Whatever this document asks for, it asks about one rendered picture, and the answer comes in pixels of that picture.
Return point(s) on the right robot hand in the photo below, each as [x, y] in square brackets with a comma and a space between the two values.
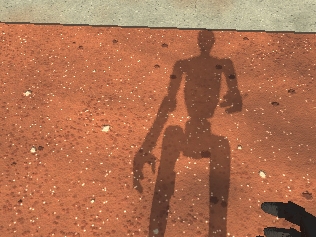
[292, 213]

